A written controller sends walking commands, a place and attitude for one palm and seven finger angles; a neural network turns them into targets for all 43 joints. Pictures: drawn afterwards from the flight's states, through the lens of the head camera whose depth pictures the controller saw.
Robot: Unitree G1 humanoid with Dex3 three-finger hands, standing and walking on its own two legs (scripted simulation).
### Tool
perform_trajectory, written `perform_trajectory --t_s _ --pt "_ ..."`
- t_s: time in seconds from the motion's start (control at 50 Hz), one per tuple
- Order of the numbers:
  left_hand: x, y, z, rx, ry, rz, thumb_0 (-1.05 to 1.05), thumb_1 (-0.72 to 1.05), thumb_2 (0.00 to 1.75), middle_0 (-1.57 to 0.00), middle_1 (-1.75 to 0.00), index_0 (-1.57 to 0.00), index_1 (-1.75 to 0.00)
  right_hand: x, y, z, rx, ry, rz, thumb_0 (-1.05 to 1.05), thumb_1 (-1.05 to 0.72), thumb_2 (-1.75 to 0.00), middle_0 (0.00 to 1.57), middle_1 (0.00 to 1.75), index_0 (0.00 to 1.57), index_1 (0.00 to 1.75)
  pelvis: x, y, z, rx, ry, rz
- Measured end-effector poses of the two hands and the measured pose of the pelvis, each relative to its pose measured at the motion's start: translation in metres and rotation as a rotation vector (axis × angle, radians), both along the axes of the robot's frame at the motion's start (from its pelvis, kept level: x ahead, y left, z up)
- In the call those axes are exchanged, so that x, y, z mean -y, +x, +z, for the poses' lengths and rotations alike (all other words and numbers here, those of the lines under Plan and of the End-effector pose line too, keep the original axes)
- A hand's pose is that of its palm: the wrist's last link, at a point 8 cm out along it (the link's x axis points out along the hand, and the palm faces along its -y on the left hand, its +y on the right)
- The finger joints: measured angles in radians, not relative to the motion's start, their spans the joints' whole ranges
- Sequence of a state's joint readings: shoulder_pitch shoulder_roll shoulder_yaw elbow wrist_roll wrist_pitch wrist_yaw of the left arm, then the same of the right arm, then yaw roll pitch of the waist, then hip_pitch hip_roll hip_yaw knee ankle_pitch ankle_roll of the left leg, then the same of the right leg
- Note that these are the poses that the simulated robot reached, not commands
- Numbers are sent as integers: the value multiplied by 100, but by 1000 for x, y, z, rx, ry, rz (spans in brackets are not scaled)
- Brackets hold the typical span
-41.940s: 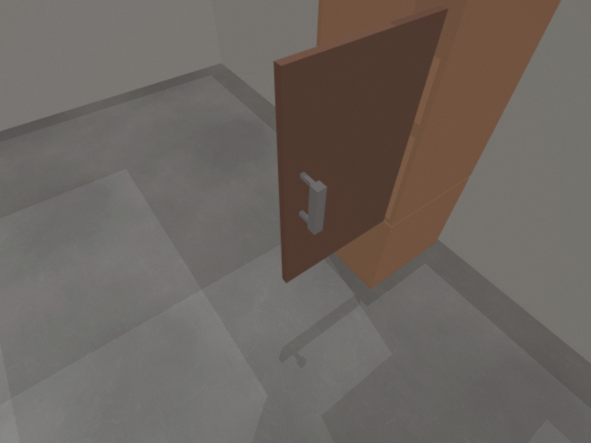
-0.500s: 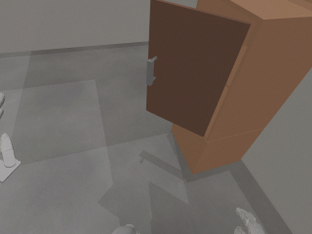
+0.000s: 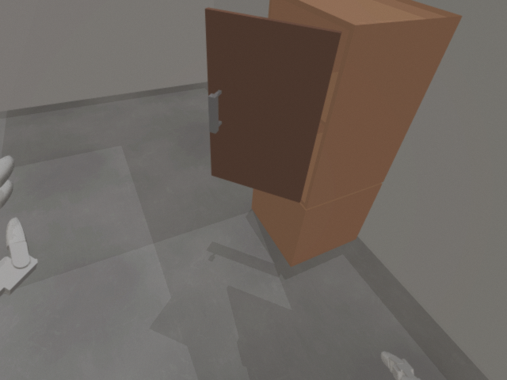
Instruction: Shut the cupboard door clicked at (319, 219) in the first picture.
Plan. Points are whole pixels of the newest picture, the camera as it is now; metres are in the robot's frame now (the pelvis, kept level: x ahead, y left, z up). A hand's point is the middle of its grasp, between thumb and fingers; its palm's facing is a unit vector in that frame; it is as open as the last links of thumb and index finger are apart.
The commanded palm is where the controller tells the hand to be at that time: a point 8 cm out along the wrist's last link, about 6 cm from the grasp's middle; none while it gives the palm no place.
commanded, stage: stop stepping back and stand still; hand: left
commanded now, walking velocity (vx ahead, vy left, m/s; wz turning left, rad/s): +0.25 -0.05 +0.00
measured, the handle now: (216, 111) +0.91 +0.15 -0.02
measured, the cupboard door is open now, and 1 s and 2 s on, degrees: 42 42 42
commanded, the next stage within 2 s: let the arm hang, fingers relaxed in 0.56 s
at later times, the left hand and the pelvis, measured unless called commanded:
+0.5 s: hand out of the picture +0.14 +0.27 +0.18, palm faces +0.43 -0.79 -0.44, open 7.4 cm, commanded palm +0.08 +0.31 +0.19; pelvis -0.06 +0.01 +0.01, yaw +0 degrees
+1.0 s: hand out of the picture +0.00 +0.21 -0.16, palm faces +0.11 -0.98 -0.17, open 6.8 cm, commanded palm none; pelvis -0.05 +0.03 +0.01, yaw +3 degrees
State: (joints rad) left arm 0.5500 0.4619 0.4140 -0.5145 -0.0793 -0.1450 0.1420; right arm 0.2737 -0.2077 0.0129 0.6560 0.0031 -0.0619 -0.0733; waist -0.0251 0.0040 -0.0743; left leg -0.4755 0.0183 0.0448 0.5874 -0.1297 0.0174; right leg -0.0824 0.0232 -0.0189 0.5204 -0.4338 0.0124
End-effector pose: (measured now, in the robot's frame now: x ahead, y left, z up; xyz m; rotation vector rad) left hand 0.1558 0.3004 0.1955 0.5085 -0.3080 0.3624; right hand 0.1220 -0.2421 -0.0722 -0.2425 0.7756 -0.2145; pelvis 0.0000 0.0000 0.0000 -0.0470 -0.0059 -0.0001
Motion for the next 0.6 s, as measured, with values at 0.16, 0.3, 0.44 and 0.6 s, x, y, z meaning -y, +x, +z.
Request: perform_trajectory --t_s 0.16,0.3,0.44,0.6 --pt "-8 -28 0 -30 -9 44 1 89 90 -21 -30 -21 -30 14 -62 0 -74 -25 -67 1 -91 -90 20 30 20 30 1 -28 8 8 6 41" --pt "-16 -53 4 65 23 60 1 89 90 -21 -30 -21 -30 7 -69 -10 -85 -44 -39 1 -91 -90 20 30 20 30 -13 -35 -1 25 3 16" --pt "-24 -44 -4 -16 -25 98 1 89 90 -21 -30 -21 -30 -27 -45 0 23 47 7 1 -91 -90 20 30 20 30 -12 -53 7 22 32 0" --pt "-5 -64 11 -41 20 48 1 89 90 -21 -30 -21 -30 -40 -28 7 6 79 77 1 -90 -90 20 30 20 30 -14 -49 16 -4 55 1"
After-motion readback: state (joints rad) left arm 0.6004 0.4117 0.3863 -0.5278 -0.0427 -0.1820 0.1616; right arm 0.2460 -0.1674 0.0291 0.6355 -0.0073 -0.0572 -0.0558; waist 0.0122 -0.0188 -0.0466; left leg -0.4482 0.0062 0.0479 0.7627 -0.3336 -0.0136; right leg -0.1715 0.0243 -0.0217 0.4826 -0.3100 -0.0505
